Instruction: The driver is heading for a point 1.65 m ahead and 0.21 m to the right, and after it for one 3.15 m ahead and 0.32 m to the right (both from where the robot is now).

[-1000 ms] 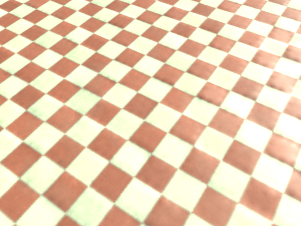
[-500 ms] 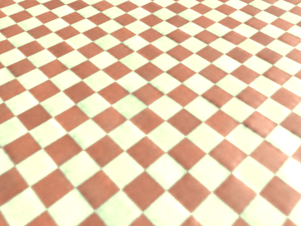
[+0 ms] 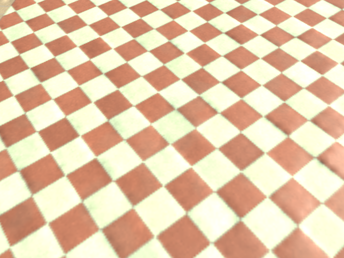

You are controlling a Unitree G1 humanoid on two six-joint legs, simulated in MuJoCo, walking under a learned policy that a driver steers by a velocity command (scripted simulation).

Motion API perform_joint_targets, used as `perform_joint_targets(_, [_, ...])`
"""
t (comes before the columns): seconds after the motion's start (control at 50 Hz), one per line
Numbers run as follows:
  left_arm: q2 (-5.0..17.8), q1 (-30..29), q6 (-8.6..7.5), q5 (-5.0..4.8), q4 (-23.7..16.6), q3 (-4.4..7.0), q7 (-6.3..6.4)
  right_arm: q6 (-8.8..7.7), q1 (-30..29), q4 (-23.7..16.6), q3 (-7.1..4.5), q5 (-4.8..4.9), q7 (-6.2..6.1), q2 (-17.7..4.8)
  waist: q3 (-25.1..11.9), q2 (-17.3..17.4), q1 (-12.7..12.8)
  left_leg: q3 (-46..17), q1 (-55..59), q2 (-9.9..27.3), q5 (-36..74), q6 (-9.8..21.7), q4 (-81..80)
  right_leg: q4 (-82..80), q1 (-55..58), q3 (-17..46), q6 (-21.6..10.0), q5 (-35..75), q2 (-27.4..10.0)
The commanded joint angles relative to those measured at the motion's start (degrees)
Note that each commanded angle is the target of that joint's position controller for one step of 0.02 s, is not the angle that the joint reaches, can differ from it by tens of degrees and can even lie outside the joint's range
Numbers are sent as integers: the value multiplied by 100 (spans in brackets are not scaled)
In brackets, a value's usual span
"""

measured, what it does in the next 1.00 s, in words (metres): walks ahead: left foot, then right foot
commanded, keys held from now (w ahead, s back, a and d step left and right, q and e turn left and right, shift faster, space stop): no key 0.32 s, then w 0.68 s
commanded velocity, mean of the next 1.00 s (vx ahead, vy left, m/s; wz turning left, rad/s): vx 0.27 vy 0.00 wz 0.01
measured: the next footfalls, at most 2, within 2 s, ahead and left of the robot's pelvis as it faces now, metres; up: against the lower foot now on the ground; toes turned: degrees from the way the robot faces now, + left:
left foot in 0.04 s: +0.19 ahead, +0.08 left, +0.00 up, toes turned +2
right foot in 0.46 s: +0.11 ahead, -0.08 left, +0.00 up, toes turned -2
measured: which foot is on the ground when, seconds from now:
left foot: up 0.00-0.02, down 0.04-0.48, up 0.50-0.86, down 0.88-1.00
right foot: down 0.00-0.04, up 0.06-0.44, down 0.46-0.90, up 0.92-1.00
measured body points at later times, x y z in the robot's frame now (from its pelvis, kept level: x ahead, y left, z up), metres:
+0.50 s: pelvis +0.10 +0.01 +0.00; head +0.09 +0.00 +0.45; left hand +0.10 +0.26 -0.14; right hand +0.14 -0.24 -0.15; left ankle +0.14 +0.08 -0.73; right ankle +0.07 -0.08 -0.74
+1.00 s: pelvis +0.29 +0.08 +0.00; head +0.31 +0.09 +0.45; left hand +0.25 +0.32 -0.16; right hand +0.40 -0.18 -0.13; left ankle +0.33 +0.15 -0.74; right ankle +0.15 -0.05 -0.65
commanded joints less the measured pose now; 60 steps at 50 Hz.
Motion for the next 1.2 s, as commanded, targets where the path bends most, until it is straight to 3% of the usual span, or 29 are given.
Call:
perform_joint_targets(0.02, [970, -214, -32, -56, -176, 191, 72, -137, 1017, 142, -143, -31, -132, -523, -508, -768, -677, 82, 1752, -341, 552, 294, -837, 1281, -413, 365, -337, 5403, -1136])
perform_joint_targets(0.04, [927, -153, -38, -98, -172, 170, 72, -224, 1512, 322, -188, -113, -182, -697, -819, -504, -856, -120, 2687, -14, 1546, 386, -1110, 2071, -814, 242, -217, 4548, -916])
perform_joint_targets(0.06, [623, 206, -42, -122, -311, 84, 90, -268, 2134, 405, -269, -215, -230, -1142, -1613, 374, -838, -1394, 4148, 1462, 4310, 685, -483, 3527, -1777, 15, -82, 1752, -552])
perform_joint_targets(0.08, [286, 1152, 91, -328, -16, 35, 121, -196, 2105, 440, -316, 4, -213, -1245, -2594, 1203, -549, -2795, 4742, 2551, 5589, 1737, -563, 5062, -2378, 159, -4, -1813, 193])
perform_joint_targets(0.1, [773, 809, 237, -112, 104, 151, 166, -134, 1761, 337, -274, 244, -183, -939, -2200, 299, -544, -2577, 3930, 2181, 4219, 1672, -969, 5274, -2390, 554, -10, -1592, -22])
perform_joint_targets(0.12, [686, 291, 275, -7, -4, 148, 134, -107, 1148, 263, -179, 239, -209, -646, -1327, 256, -414, -2161, 3163, 1901, 3086, 1516, -1363, 5229, -2635, 478, -1, -1319, -152])
perform_joint_targets(0.16, [527, -143, 365, 101, -30, 118, 90, -92, 643, 266, -26, 168, -284, -258, -550, 194, -198, -1445, 2064, 1396, 2335, 1143, -1900, 4507, -2370, 441, 80, -802, -437])
perform_joint_targets(0.22, [305, 150, 525, 99, 235, 58, 88, -129, 667, 440, -2, 86, -302, -287, -681, 263, -14, -923, 1545, 1073, 2066, 959, -2014, 3752, -1593, 206, 187, -533, -370])
perform_joint_targets(0.32, [356, -404, 664, 80, 302, 43, 184, -16, 809, 662, -45, 58, -305, -476, -508, 420, -212, -1177, 1291, 1015, -941, 901, -2393, 2516, -1502, 58, 172, -270, -369])
perform_joint_targets(0.38, [461, -326, 555, 161, 355, 63, 109, 156, 1048, 805, -228, 130, -284, -826, -343, 466, -206, -1703, 1081, 1169, -3208, 948, -2823, 2463, -1516, -294, 6, -516, -212])
perform_joint_targets(0.44, [189, 117, 432, 149, 573, 9, 82, 248, 826, 796, -280, 207, -283, -693, 74, 149, 79, -1604, 360, 1035, -3809, 776, -2746, 1355, -738, -389, -360, -319, -156])
perform_joint_targets(0.46, [219, 347, 382, 160, 665, 11, 113, 242, 652, 731, -268, 212, -281, -541, 287, -136, 181, -1358, 67, 794, -3716, 622, -2298, 647, -506, -100, -533, -577, -268])
perform_joint_targets(0.48, [463, 743, 305, 200, 754, 46, 175, 202, 442, 581, -206, 224, -254, -225, 256, -1010, 273, -812, -543, 359, -3323, 424, -1027, -285, -68, 1164, -777, -1516, -1166])
perform_joint_targets(0.5, [953, 833, 256, 31, 798, 188, 185, 144, 120, 372, -149, 226, -210, -13, 547, -1896, 302, 197, -1217, -505, -2244, 172, 315, -1318, -309, 3088, -1163, -2868, -2315])
perform_joint_targets(0.52, [869, 357, 212, 64, 721, 195, 214, 108, 85, 416, -228, 5, -161, -363, 904, -1084, -7, -288, -1096, -140, -1560, 190, 991, -1389, -841, 2966, -1149, -2501, -2335])
perform_joint_targets(0.56, [764, -125, 98, 20, 577, 206, 193, 28, 608, 656, -279, 0, -39, -396, 509, -802, -402, -376, -852, -69, -1120, 113, 1341, -1292, -707, 2216, -904, -1544, -1900])
perform_joint_targets(0.6, [629, -32, -5, 0, 594, 196, 171, 6, 598, 733, -306, -58, 19, -377, 272, -758, -382, -183, -807, -9, -848, -6, 1639, -1167, -512, 1569, -830, -722, -1596])
perform_joint_targets(0.66, [519, 424, -83, 28, 740, 188, 155, 6, 21, 534, -266, -22, 22, -196, 314, -766, -156, -30, -1033, 134, -593, -162, 1415, -1098, -330, 1251, -906, -22, -1543])
perform_joint_targets(0.8, [730, 709, -126, 101, 804, 254, 130, -41, -753, 139, -202, 30, 9, -165, 387, -1042, 105, 291, -192, 100, -796, -21, 60, -575, -399, 805, -906, 1604, -1599])
perform_joint_targets(0.84, [825, 548, -114, 94, 783, 289, 114, -75, -400, 176, -240, 49, -28, -242, 295, -1064, -109, 411, 610, -47, -884, 165, -254, -204, -615, 722, -807, 2264, -1680])
perform_joint_targets(0.88, [792, 330, -109, 54, 745, 273, 82, -178, 1056, 666, -392, 27, -127, -469, -379, -567, -769, 442, 2632, -295, -640, 379, -794, 1488, -1116, 198, -563, 3559, -1272])
perform_joint_targets(0.9, [660, 202, -113, 26, 582, 220, 62, -255, 2163, 864, -526, -88, -203, -904, -1126, 40, -1240, -809, 4031, 797, -1603, 637, -1081, 3147, -2081, -113, -384, 2441, -955])
perform_joint_targets(0.92, [29, 572, -128, -79, 380, 108, 21, -239, 2731, 1011, -653, -102, -211, -1569, -1694, 1575, -1085, -3651, 5035, 2338, -2662, 1211, -2079, 5019, -3776, -402, -157, -913, 3])
perform_joint_targets(0.94, [558, 217, -102, 47, 408, 256, 23, -184, 2259, 968, -593, 19, -188, -1275, -1247, 687, -937, -3982, 4374, 2222, -2836, 1250, -2355, 5660, -4143, 359, -307, -876, -267])
perform_joint_targets(0.96, [570, -180, -117, 38, 291, 284, -25, -194, 1564, 809, -490, 35, -164, -902, -562, 255, -672, -3125, 3681, 2012, -2540, 1148, -2283, 5715, -4277, 365, -389, -240, -583])
perform_joint_targets(0.98, [455, -365, -147, 26, 270, 263, -57, -242, 1212, 750, -401, 36, -129, -560, -265, -2, -533, -2467, 3059, 1731, -1677, 1047, -2422, 5465, -4066, 331, -386, 221, -759])
perform_joint_targets(1.02, [312, -344, -39, 132, 290, 264, -100, -328, 1081, 829, -281, 68, -152, -192, -127, 169, -258, -1568, 2500, 1262, -677, 841, -2579, 5043, -3627, 244, -286, 491, -923])
perform_joint_targets(1.08, [234, -554, 104, 158, 187, 276, -164, -432, 1577, 1073, -245, 100, -204, -198, -84, 156, -163, -1087, 2534, 1146, 496, 921, -2632, 4763, -3758, 59, -145, 655, -898])
perform_joint_targets(1.2, [141, -2148, 141, 110, -409, 169, -218, -447, 2088, 1260, -181, 99, -218, -203, 279, 79, -396, -507, 2582, 910, 1426, 934, -2790, 3025, -4082, -309, 55, 1670, -806])
Keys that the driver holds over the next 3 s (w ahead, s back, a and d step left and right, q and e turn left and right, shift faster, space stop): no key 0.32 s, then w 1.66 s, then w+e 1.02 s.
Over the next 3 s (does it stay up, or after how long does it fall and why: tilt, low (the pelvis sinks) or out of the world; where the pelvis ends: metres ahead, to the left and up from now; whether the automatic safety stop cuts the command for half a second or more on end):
stays up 1.37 -0.01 0.00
